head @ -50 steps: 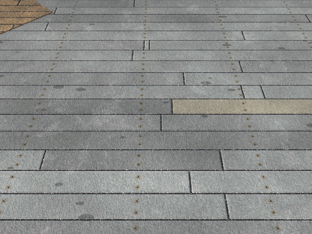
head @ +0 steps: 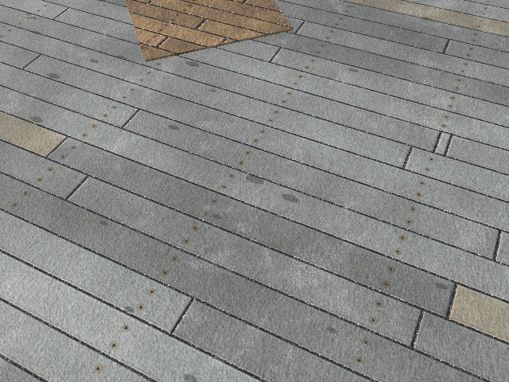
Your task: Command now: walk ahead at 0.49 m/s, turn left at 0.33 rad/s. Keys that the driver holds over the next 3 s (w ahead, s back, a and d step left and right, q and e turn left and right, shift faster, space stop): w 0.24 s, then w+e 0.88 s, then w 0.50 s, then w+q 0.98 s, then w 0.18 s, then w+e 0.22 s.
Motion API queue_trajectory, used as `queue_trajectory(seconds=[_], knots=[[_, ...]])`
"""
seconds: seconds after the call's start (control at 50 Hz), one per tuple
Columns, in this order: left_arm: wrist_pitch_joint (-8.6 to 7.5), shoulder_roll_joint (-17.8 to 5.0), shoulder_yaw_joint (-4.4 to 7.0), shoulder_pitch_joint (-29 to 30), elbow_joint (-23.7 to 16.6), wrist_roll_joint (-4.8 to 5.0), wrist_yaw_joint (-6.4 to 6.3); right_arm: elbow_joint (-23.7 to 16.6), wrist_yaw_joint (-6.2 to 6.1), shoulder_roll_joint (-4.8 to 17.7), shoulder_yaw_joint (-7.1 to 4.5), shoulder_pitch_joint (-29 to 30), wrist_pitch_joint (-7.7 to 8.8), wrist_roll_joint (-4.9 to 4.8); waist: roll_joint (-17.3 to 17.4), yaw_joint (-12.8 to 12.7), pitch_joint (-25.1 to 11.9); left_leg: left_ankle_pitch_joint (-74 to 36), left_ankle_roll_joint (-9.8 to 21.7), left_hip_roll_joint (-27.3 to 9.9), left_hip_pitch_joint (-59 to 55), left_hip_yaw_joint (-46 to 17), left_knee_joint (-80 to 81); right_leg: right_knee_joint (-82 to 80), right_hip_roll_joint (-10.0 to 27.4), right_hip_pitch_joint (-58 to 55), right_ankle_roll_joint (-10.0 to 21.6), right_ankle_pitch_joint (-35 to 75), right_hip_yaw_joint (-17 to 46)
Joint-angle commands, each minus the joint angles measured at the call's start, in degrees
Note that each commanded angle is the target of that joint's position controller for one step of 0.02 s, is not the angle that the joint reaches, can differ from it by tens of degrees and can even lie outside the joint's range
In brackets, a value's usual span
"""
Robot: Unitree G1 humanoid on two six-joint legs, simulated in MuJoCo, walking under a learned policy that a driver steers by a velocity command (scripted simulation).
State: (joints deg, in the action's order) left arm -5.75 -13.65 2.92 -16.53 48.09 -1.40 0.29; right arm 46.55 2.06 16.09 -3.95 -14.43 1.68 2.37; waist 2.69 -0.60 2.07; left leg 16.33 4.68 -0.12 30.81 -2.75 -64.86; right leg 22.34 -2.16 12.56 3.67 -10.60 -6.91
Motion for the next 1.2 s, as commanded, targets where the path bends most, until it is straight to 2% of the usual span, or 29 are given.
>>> queue_trajectory(seconds=[0.02,0.12,0.2,0.24,0.26,0.28,0.3,0.32,0.34,0.36,0.38,0.42,0.44,0.5,0.62,0.72,0.78,0.8,0.82,0.84,0.86,0.88,0.9,0.92,0.94,0.98,1.02,1.1,1.2], knots=[[-1.86,-4.36,0.60,-2.78,-0.83,0.25,0.56,-2.93,0.73,-0.08,0.51,-1.36,-0.15,0.27,-6.14,1.40,-0.02,-4.97,-0.71,-2.61,6.33,-2.88,3.73,-15.07,16.62,-2.77,8.25,6.91,14.15],[-1.31,-5.25,0.49,-5.88,1.61,0.77,0.76,-6.06,1.68,-1.55,2.22,10.36,0.65,-0.12,-6.30,-0.40,1.35,-14.77,-1.96,-3.18,2.10,4.23,22.07,-15.22,12.99,-2.42,6.43,13.21,5.72],[-0.36,-7.27,0.73,-10.85,4.35,0.56,0.44,-7.62,1.20,-0.40,2.40,15.81,1.00,-0.37,-6.92,-2.24,2.31,-10.73,-0.93,-2.37,-0.17,6.92,29.29,-12.64,15.66,-8.98,6.33,18.21,6.37],[0.45,-7.91,0.80,-11.77,5.51,0.46,0.09,-7.38,0.66,0.21,2.18,15.05,1.32,-0.05,-7.62,-1.62,1.88,-6.02,0.59,-0.77,-3.08,7.96,32.41,-8.28,16.52,-12.53,5.97,25.44,6.18],[0.83,-7.93,0.70,-12.12,6.11,0.63,-0.03,-6.15,0.30,0.52,1.86,11.57,1.74,0.22,-7.45,0.05,0.23,-5.17,1.43,0.91,-8.99,8.40,35.29,-2.69,15.88,-12.62,5.48,32.71,5.85],[1.16,-7.46,0.42,-12.17,6.55,0.87,-0.07,-3.09,-0.25,1.76,1.10,3.04,2.49,0.72,-5.38,3.85,-4.18,-6.79,2.70,2.17,-20.41,8.27,39.00,7.46,13.52,-9.95,4.40,35.35,4.07],[1.05,-5.95,-0.22,-10.83,4.91,1.23,-0.04,-0.43,-1.09,5.77,-0.21,-7.84,3.16,1.90,-1.60,8.19,-11.40,-2.46,5.29,-6.60,-35.91,-1.25,39.83,21.68,11.04,0.18,3.04,22.70,2.73],[0.87,1.18,-1.92,-14.20,2.12,2.79,0.40,0.12,-1.92,11.77,-1.69,-12.81,3.11,2.33,11.61,7.67,-18.61,2.02,11.20,-25.10,-52.93,-26.89,44.58,42.08,2.08,21.91,0.29,-13.62,-0.79],[1.35,-5.69,0.13,-12.09,3.30,1.65,-0.42,0.31,-2.13,10.39,-1.81,-12.46,2.40,-0.07,5.43,8.25,-17.59,1.03,11.86,-25.75,-47.74,-31.43,48.08,49.21,1.95,26.15,1.09,-18.46,6.95],[1.36,-6.10,0.61,-8.10,2.27,1.58,-0.31,0.27,-2.03,7.00,-0.75,-7.47,2.47,-0.49,2.67,5.71,-9.69,-1.83,9.88,-22.53,-41.05,-21.98,48.91,49.19,4.70,27.30,1.76,-13.49,9.24],[1.27,-4.64,0.38,-6.51,2.35,1.64,-0.04,0.21,-1.71,3.66,0.05,-3.95,2.96,-0.65,1.36,4.02,-5.48,-6.50,7.95,-19.90,-34.15,-15.39,51.20,46.42,6.38,25.52,1.67,-9.59,9.24],[2.72,-3.22,0.59,-7.19,3.59,0.24,0.56,0.77,-1.89,0.30,0.92,-1.12,3.78,-0.99,2.26,0.97,-1.81,-10.72,4.28,-15.55,-26.49,-6.54,54.30,42.94,7.85,21.26,0.73,-6.48,9.17],[3.48,-2.16,0.60,-7.74,4.01,-0.09,1.01,1.25,-2.01,-0.05,1.03,-1.44,4.24,-0.98,2.24,0.26,-1.62,-13.40,3.90,-15.01,-25.10,-4.06,55.00,42.96,7.57,20.10,0.38,-5.45,8.90],[4.64,-0.94,0.84,-3.88,2.53,-0.31,1.86,3.09,-2.30,0.85,0.66,-4.01,5.38,-1.62,1.26,-0.78,-0.04,-20.39,3.85,-14.44,-25.17,1.83,56.44,42.41,7.87,24.04,-0.25,-0.59,8.26],[4.62,0.19,-0.06,8.95,-2.13,-0.32,2.87,5.62,-2.77,0.86,0.88,-7.56,5.33,-1.28,1.17,0.78,3.56,-24.68,3.23,-12.58,-25.61,11.19,56.80,26.77,7.33,26.44,-0.51,11.62,4.76],[4.53,-0.73,-0.44,15.90,-5.37,-0.71,3.41,8.08,-3.65,3.34,0.41,-11.89,4.44,-1.10,0.83,2.30,4.73,-34.17,2.70,-15.17,-33.55,15.00,53.33,16.25,5.20,23.46,2.80,7.54,-0.37],[4.56,-2.34,0.41,11.13,-4.51,-0.81,2.80,8.44,-4.19,5.76,-0.18,-11.03,3.37,-0.83,2.71,-0.59,0.63,-57.90,1.82,-15.62,-37.49,17.64,40.92,14.58,-0.10,15.01,6.39,-1.32,-3.58],[4.32,-3.43,1.07,6.03,-3.10,-0.76,2.54,8.29,-4.20,6.75,-0.49,-10.65,2.75,-0.77,2.85,-2.72,-2.53,-60.44,1.77,-15.57,-37.12,17.92,32.15,13.13,-2.27,9.25,7.85,-3.83,-3.77],[3.79,-5.18,2.13,-1.94,-0.55,-1.10,2.04,7.78,-4.00,7.30,-0.63,-10.12,2.26,-0.99,0.98,-6.34,-7.08,-53.84,0.71,-14.61,-32.17,18.60,19.44,8.57,-3.75,-2.01,9.66,-2.82,-2.33],[3.60,-10.69,4.00,-9.44,1.03,-1.65,1.10,5.99,-3.70,5.46,-0.18,-10.39,2.31,-0.97,-4.95,-9.00,-12.81,-32.34,-1.08,-12.54,-19.42,18.50,1.57,5.90,6.67,-15.84,12.91,-9.34,12.37],[4.25,-16.02,5.30,-6.00,-0.32,-0.32,0.76,1.65,-2.39,0.83,0.38,-10.24,2.91,-1.87,-18.71,-4.52,-16.71,14.06,-4.75,1.89,5.89,12.40,-19.68,-3.04,21.09,-30.35,22.11,-10.05,46.26],[4.98,-15.27,5.12,-6.81,-0.54,0.67,0.53,-0.13,-2.07,5.13,-0.15,-2.78,3.86,-1.42,-7.98,-6.89,-14.30,10.58,-4.15,-0.39,13.01,1.68,-20.46,-7.26,21.09,-28.84,21.07,-5.94,46.10],[4.91,-12.77,4.46,-3.87,-0.18,0.79,-0.03,-1.07,-1.84,3.99,0.25,-0.20,4.66,-2.13,-4.99,-5.00,-7.55,4.66,-3.69,-3.31,14.09,1.13,-16.95,-7.45,20.40,-22.37,19.41,-0.67,37.94],[4.55,-9.68,3.72,-1.58,-0.02,0.87,-0.11,-0.21,-2.09,3.60,0.35,-1.55,5.01,-2.09,-0.34,-1.90,-3.01,1.66,-3.74,-5.35,10.29,1.24,-10.62,-8.11,17.93,-14.16,16.68,7.56,32.51],[4.05,-8.18,3.24,0.49,-0.18,1.14,-0.26,-0.25,-2.18,3.15,0.34,-1.58,4.25,-1.04,0.43,0.27,-1.63,1.38,-4.23,-6.63,6.65,0.64,-6.48,-8.45,14.74,-9.13,14.70,11.95,27.99],[2.86,-6.92,2.62,1.53,-0.61,1.50,-0.19,0.13,-1.92,2.23,0.49,-3.53,1.91,0.50,-1.07,2.22,-2.46,1.31,-5.59,-6.79,1.63,0.93,-2.58,-9.31,11.50,-4.74,13.78,17.66,23.65],[2.02,-8.34,2.85,-0.21,-0.12,1.67,-0.02,-0.82,-1.53,1.48,0.64,-2.03,0.58,0.60,-2.08,2.47,-2.08,-0.58,-6.74,-6.57,2.15,2.00,1.41,-10.05,9.57,-2.84,13.48,19.23,21.53],[2.08,-9.21,2.98,-5.42,0.46,1.55,0.02,-4.61,-1.29,1.98,0.75,8.13,0.07,0.27,-4.49,-0.84,0.46,-9.55,-8.14,-6.12,8.22,2.70,11.94,-11.11,8.08,-4.52,11.13,17.06,22.39],[1.92,-8.37,2.43,-10.76,1.56,1.26,-0.39,-7.13,-0.56,1.46,1.53,16.11,0.58,-0.12,-6.09,-4.32,0.49,-17.05,-6.98,-4.22,9.40,3.31,23.40,-9.25,8.19,-11.73,8.83,22.11,22.00]])
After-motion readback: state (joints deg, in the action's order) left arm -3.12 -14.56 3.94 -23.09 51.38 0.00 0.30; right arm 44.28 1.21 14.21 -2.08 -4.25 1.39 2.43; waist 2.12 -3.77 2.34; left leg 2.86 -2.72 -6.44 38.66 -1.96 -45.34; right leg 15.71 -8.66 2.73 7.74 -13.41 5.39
